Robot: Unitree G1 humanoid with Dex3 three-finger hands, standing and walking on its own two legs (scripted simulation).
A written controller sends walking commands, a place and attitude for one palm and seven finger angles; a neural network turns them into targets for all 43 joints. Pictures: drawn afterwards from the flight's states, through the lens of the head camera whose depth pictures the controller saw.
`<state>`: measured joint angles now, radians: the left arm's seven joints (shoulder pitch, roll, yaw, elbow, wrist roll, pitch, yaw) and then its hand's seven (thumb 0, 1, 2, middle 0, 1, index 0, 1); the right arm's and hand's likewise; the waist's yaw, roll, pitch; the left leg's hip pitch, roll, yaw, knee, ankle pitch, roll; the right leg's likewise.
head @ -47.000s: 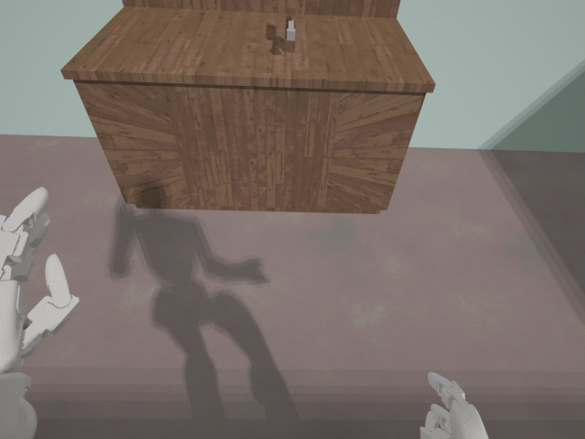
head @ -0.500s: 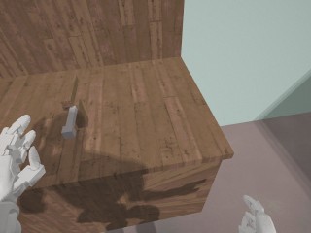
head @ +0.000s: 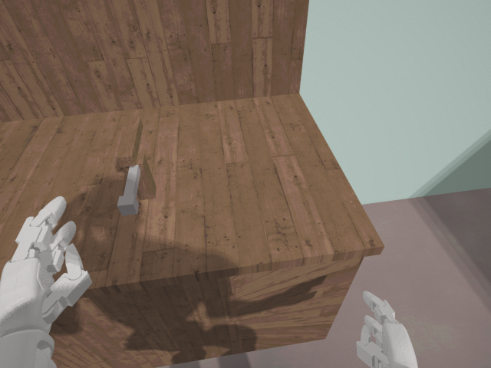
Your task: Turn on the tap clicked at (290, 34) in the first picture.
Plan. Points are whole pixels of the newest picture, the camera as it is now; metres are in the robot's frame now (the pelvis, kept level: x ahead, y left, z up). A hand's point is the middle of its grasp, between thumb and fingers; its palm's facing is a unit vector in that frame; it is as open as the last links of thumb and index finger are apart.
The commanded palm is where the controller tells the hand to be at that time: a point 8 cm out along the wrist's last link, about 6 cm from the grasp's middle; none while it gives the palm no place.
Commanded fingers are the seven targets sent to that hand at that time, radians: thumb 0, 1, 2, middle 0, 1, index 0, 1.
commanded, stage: turn the palm inward beside the body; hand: left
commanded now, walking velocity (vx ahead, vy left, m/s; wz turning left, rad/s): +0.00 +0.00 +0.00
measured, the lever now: (128, 205) +0.36 +0.27 +0.07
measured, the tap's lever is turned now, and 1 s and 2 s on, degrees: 0 0 0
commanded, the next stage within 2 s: reach beside the lever's end, fingers flat in 0.70 s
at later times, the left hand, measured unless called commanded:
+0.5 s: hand (91, 276) +0.19 +0.23 +0.14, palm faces +0.44 -0.89 -0.14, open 7.4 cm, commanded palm +0.13 +0.27 +0.15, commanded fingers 0.00 0.90 0.90 -0.20 -0.30 -0.20 -0.30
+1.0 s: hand (92, 277) +0.19 +0.23 +0.13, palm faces +0.47 -0.87 -0.13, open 7.4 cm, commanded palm +0.15 +0.27 +0.14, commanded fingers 0.00 0.90 0.90 -0.20 -0.30 -0.20 -0.30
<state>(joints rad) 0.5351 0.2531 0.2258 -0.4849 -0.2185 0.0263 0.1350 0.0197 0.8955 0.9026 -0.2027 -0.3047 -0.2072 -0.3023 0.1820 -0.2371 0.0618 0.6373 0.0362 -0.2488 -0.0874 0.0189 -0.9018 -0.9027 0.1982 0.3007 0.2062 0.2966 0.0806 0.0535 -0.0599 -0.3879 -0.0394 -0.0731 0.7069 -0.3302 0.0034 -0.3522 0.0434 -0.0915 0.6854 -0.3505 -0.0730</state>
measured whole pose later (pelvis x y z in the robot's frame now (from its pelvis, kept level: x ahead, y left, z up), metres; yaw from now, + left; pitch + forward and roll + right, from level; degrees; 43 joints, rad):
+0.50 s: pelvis +0.00 +0.00 +0.00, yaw +0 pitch +0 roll +0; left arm 0.55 0.22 0.21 -0.51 -0.24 0.07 0.16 0.02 0.90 0.90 -0.20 -0.30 -0.21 -0.30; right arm 0.19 -0.24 0.06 0.65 0.03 -0.25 -0.09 0.02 -0.90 -0.90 0.20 0.30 0.21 0.30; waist 0.08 0.06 -0.06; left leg -0.37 -0.04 -0.07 0.69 -0.33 0.00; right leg -0.33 0.05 -0.09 0.67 -0.35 -0.07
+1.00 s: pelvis +0.00 -0.01 +0.00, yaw +0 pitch +0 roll +0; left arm 0.52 0.23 0.23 -0.43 -0.25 0.04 0.16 0.02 0.90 0.90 -0.20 -0.30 -0.21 -0.30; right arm 0.18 -0.24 0.05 0.67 0.04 -0.24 -0.10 0.02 -0.90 -0.90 0.20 0.30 0.21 0.30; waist 0.07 0.06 -0.06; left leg -0.37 -0.02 -0.09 0.69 -0.33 -0.01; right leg -0.33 0.06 -0.10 0.66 -0.35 -0.09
